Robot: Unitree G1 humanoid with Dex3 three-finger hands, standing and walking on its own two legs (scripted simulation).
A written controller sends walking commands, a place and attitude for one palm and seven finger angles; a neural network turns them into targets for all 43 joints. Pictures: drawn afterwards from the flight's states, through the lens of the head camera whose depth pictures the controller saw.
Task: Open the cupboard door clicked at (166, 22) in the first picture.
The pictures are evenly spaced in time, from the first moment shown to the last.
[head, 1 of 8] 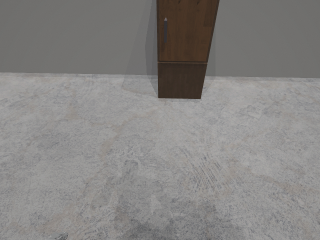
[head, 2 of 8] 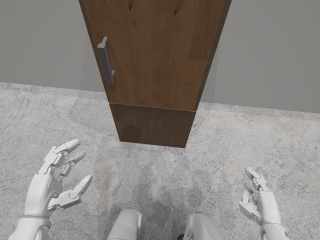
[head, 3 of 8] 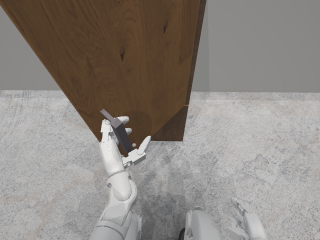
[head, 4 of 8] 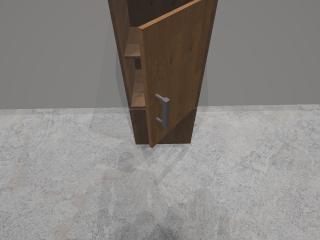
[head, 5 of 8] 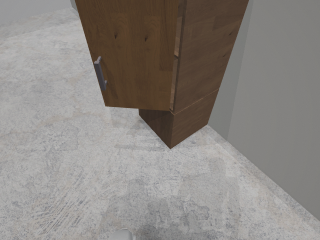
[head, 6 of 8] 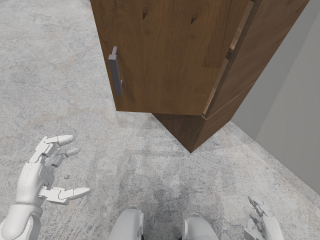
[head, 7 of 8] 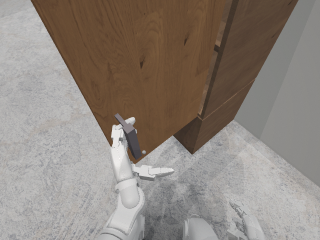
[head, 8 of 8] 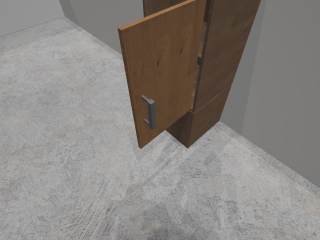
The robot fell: no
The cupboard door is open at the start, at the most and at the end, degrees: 0 92 91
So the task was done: yes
